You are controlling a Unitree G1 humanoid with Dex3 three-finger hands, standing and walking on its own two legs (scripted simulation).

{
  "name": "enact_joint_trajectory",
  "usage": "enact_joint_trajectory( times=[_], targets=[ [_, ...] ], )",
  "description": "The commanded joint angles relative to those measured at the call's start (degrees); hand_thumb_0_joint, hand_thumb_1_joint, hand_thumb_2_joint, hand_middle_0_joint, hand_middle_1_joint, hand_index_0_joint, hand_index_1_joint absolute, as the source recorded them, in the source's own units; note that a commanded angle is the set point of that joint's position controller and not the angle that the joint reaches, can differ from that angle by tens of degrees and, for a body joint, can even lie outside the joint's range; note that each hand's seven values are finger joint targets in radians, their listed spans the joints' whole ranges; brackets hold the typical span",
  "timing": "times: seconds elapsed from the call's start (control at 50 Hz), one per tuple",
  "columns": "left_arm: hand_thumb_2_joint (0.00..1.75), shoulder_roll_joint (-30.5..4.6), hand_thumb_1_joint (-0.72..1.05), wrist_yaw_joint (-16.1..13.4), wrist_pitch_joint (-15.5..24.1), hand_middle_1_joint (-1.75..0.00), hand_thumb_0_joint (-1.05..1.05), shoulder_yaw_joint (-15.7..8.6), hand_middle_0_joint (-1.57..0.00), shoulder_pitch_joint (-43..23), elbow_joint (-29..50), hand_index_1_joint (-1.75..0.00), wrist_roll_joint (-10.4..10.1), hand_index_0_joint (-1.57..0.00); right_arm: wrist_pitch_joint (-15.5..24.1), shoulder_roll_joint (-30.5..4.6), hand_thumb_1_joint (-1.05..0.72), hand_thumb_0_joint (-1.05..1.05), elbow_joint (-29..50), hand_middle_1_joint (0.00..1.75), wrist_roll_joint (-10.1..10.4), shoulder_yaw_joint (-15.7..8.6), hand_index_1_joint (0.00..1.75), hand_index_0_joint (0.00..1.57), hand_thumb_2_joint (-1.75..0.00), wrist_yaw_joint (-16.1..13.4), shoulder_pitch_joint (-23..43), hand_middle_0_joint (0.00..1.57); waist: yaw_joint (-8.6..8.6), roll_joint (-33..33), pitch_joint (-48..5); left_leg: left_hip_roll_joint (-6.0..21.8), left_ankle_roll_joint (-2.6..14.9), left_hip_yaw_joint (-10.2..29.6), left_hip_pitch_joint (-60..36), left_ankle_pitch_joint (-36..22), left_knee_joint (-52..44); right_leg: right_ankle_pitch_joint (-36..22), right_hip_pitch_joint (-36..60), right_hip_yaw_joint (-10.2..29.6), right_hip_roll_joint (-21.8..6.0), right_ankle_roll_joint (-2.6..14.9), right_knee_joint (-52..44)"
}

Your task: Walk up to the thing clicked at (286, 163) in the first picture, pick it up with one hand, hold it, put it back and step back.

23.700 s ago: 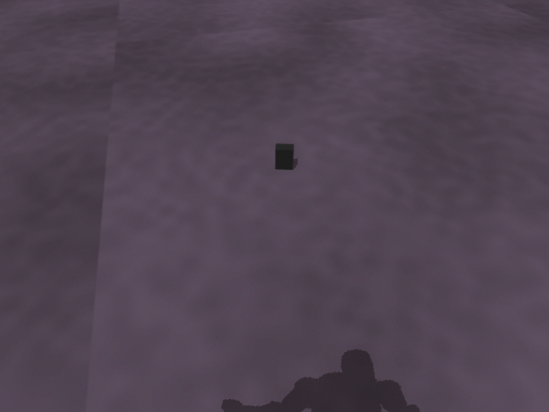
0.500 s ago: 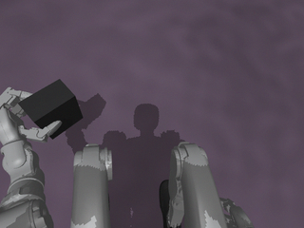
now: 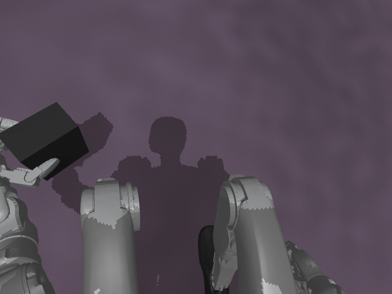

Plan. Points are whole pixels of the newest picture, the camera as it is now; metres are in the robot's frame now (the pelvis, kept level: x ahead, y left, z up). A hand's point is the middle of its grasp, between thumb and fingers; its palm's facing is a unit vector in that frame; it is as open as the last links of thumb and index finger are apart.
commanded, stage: crouch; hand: left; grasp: from the side
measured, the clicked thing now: (51, 144) +0.39 +0.28 -0.11
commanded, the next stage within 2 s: lower in 0.16 s
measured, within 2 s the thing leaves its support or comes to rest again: rests again in 1.68 s
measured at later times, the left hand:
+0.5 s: hand (32, 155) +0.38 +0.32 -0.14, palm faces +0.47 -0.88 -0.01, open 10.0 cm
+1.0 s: hand (38, 158) +0.38 +0.32 -0.19, palm faces +0.48 -0.88 -0.01, open 9.9 cm
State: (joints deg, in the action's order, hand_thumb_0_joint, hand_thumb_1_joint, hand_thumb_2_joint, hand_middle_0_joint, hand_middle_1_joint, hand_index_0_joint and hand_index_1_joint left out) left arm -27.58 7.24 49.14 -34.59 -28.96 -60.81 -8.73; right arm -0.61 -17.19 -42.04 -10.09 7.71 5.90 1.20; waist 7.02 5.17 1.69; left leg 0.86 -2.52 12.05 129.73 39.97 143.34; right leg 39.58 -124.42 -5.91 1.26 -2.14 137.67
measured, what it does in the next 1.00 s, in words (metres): stands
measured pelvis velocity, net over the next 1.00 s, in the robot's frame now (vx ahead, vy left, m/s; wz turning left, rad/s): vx -0.01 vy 0.01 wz -0.08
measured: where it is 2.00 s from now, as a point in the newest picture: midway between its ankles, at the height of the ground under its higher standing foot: (166, 286)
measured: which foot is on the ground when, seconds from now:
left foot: down 0.00-1.00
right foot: down 0.00-1.00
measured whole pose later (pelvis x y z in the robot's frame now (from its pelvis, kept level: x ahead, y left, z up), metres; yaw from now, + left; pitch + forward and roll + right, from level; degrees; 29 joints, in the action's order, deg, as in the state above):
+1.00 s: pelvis -0.01 +0.01 -0.03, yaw -5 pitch +15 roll -14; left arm -39.0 2.2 59.0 -36.9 -28.9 -73.8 -8.5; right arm -0.5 -19.9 -37.1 -17.1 20.3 8.5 8.0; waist 10.3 12.5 12.6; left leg 0.4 -1.7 18.7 128.7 40.2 151.8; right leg 37.4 -120.7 -10.6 3.7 -3.8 140.5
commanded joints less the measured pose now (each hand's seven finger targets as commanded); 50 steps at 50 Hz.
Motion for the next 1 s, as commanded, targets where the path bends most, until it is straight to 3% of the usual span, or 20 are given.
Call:
enact_joint_trajectory(
  times=[0.0, 0.14, 0.18, 0.26, 0.3, 0.34, 0.38, 0.42, 0.5, 0.52, 0.56, 0.58, 0.68, 0.76, 0.88, 0.98],
  targets=[
    [1.28, -13.89, 0.04, -0.06, 5.85, -1.45, 0.00, -1.27, -1.32, -14.51, 13.16, -1.45, -1.17, -1.34, 0.22, -14.75, -0.93, 0.00, 2.01, 0.30, -0.60, -4.06, 0.30, 0.20, -0.91, -0.51, -5.65, 0.20, 0.05, -18.97, -36.75, 0.58, 2.12, -6.23, -24.72, -7.73, -15.58, -11.22, 17.41, -3.92, 1.93, 3.85, -12.11],
    [1.26, -14.55, 0.03, -0.10, 5.94, -1.44, 0.00, -2.01, -1.31, -12.04, 11.59, -1.44, -1.33, -1.34, -0.11, -15.76, -0.93, 0.00, 2.77, 0.30, -1.29, -3.15, 0.30, 0.20, -0.91, -0.21, -4.94, 0.20, 0.41, -18.68, -36.18, 0.72, 1.96, -5.53, -24.88, -7.36, -14.87, -10.69, 17.56, -4.99, 2.18, 3.75, -11.31],
    [1.26, -14.51, 0.03, -0.33, 6.14, -1.45, 0.00, -1.57, -1.33, -13.58, 12.31, -1.44, -1.45, -1.35, 0.01, -16.13, -0.93, 0.00, 3.47, 0.30, -1.26, -2.92, 0.30, 0.20, -0.91, -0.03, -3.79, 0.20, 0.91, -19.22, -33.98, 0.80, 1.92, -4.91, -24.22, -4.71, -15.52, -8.48, 15.22, -5.70, 2.07, 3.90, -10.91],
    [1.23, -14.86, 0.02, -0.52, 6.48, -1.46, 0.00, -1.36, -1.33, -12.30, 12.31, -1.45, -1.01, -1.36, -0.11, -16.48, -0.94, 0.00, 3.61, 0.30, -1.44, -2.58, 0.30, 0.20, -0.91, 0.11, -3.59, 0.20, 0.51, -20.86, -34.23, 0.92, 1.39, -4.39, -26.12, -5.98, -15.79, -9.25, 14.42, -6.22, 2.05, 4.10, -9.70],
    [1.22, -13.30, 0.00, -0.71, 6.64, -1.47, 0.00, -0.25, -1.34, -12.11, 9.52, -1.46, -1.17, -1.37, -0.11, -16.52, -0.94, 0.00, 3.81, 0.30, -1.60, -1.82, 0.30, 0.20, -0.91, 0.39, -2.94, 0.20, 1.93, -20.80, -32.01, 0.90, 1.40, -3.99, -24.88, -5.62, -15.10, -9.32, 13.67, -6.44, 2.04, 4.07, -9.25],
    [1.23, -13.03, -0.01, -1.45, 7.21, -1.47, 0.00, -0.78, -1.34, -11.41, 5.93, -1.46, -1.58, -1.37, 0.01, -16.75, -0.94, 0.00, 4.00, 0.30, -1.88, -0.85, 0.30, 0.20, -0.91, 0.52, -2.40, 0.20, 2.74, -18.07, -29.83, 0.90, 1.60, -3.70, -22.99, -5.88, -13.95, -9.81, 14.37, -6.82, 2.17, 3.81, -9.35],
    [1.24, -13.69, 0.01, -2.06, 8.29, -1.47, 0.00, -0.82, -1.33, -12.92, 3.94, -1.46, -1.75, -1.36, 0.18, -16.67, -0.93, 0.00, 5.02, 0.30, -2.30, 0.24, 0.30, 0.20, -0.91, 0.72, -1.54, 0.20, 3.61, -15.01, -28.91, 0.90, 2.17, -3.47, -20.90, -4.96, -12.35, -9.48, 15.86, -7.01, 2.47, 3.32, -10.14],
    [1.24, -18.10, 0.02, -2.65, 9.59, -1.46, 0.00, -2.41, -1.33, -13.91, 3.90, -1.45, -0.85, -1.36, 0.06, -16.98, -0.93, 0.00, 4.98, 0.30, -2.84, 0.86, 0.30, 0.20, -0.91, 0.74, -0.98, 0.20, 3.06, -15.85, -28.40, 1.07, 2.32, -3.64, -20.06, -3.26, -12.04, -7.89, 16.43, -6.96, 2.63, 3.30, -10.28],
    [1.26, -20.81, 0.06, -2.79, 11.98, -1.48, 0.00, -3.09, -1.35, -14.50, 4.62, -1.47, 0.21, -1.38, 0.09, -18.17, -0.93, 0.00, 5.37, 0.30, -4.09, 1.96, 0.30, 0.20, -0.91, 0.87, 0.45, 0.20, 3.24, -19.68, -29.20, 1.61, 1.48, -3.03, -23.95, -4.66, -12.69, -8.60, 16.33, -7.52, 2.77, 3.55, -8.85],
    [1.24, -22.68, 0.07, -3.15, 12.40, -1.47, 0.00, -4.94, -1.35, -13.76, 4.57, -1.46, 0.24, -1.38, 0.02, -18.66, -0.93, 0.00, 5.01, 0.30, -4.42, 2.14, 0.30, 0.20, -0.91, 0.91, 0.12, 0.20, 2.83, -20.72, -30.07, 1.71, 1.30, -2.94, -25.02, -6.06, -12.40, -9.80, 17.13, -7.62, 2.78, 3.51, -8.42],
    [1.23, -21.69, 0.09, -3.01, 13.02, -1.45, 0.00, -4.29, -1.33, -13.30, 3.18, -1.44, -0.05, -1.36, 0.08, -18.97, -0.93, 0.00, 5.61, 0.30, -4.94, 2.90, 0.30, 0.20, -0.91, 0.98, 1.32, 0.20, 3.63, -20.55, -29.14, 1.90, 1.23, -2.70, -24.76, -6.17, -11.82, -10.23, 17.13, -7.86, 2.94, 3.47, -8.18],
    [1.22, -23.00, 0.05, -3.16, 13.48, -1.45, 0.00, -5.36, -1.34, -13.54, 3.82, -1.44, -0.28, -1.37, 0.14, -19.42, -0.94, 0.00, 5.37, 0.30, -5.14, 2.99, 0.30, 0.20, -0.91, 0.94, 1.03, 0.20, 3.66, -21.70, -29.82, 1.98, 1.07, -2.61, -25.53, -6.43, -11.80, -10.75, 17.58, -7.95, 3.00, 3.56, -7.95],
    [1.22, -22.70, 0.07, -4.27, 13.81, -1.43, 0.00, -5.43, -1.31, -11.28, 0.83, -1.42, -0.19, -1.34, -0.06, -20.24, -0.94, 0.00, 5.56, 0.30, -6.21, 4.23, 0.30, 0.20, -0.91, 1.25, 1.54, 0.20, 4.32, -23.09, -28.59, 2.14, 0.62, -1.90, -26.15, -8.31, -11.29, -12.71, 18.37, -8.88, 3.11, 3.51, -7.57],
    [1.21, -23.16, 0.05, -4.25, 14.05, -1.44, 0.00, -3.75, -1.33, -11.50, 0.17, -1.43, 0.70, -1.36, -0.14, -20.75, -0.94, 0.00, 5.45, 0.30, -6.61, 4.81, 0.30, 0.20, -0.91, 1.32, 2.21, 0.20, 5.19, -22.90, -26.31, 2.35, 0.63, -1.42, -25.30, -8.14, -11.01, -12.97, 18.19, -9.40, 3.19, 3.47, -7.33],
    [1.22, -21.30, 0.11, -4.63, 14.93, -1.44, 0.00, -2.81, -1.33, -10.60, -2.49, -1.42, -0.55, -1.36, 0.13, -21.85, -0.93, 0.00, 6.24, 0.30, -6.92, 5.81, 0.30, 0.20, -0.90, 1.64, 3.68, 0.20, 6.23, -20.99, -24.59, 2.55, 0.47, 0.18, -25.51, -8.28, -10.80, -13.03, 17.71, -10.90, 3.42, 3.18, -6.71],
    [1.24, -24.87, 0.13, -5.97, 16.29, -1.45, 0.00, -4.48, -1.33, -11.41, -2.98, -1.43, -0.29, -1.36, 0.02, -22.20, -0.91, 0.00, 6.87, 0.30, -7.47, 7.02, 0.30, 0.20, -0.90, 1.72, 4.50, 0.20, 6.15, -21.16, -23.60, 2.65, 0.60, 0.48, -24.53, -6.21, -10.60, -11.63, 18.88, -11.37, 3.66, 2.99, -7.08]
  ],
)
